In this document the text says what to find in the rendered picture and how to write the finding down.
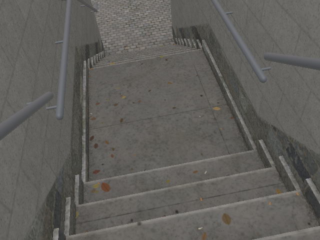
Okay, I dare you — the stairs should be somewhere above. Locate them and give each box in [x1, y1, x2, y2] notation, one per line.
[66, 149, 320, 240]
[92, 44, 197, 68]

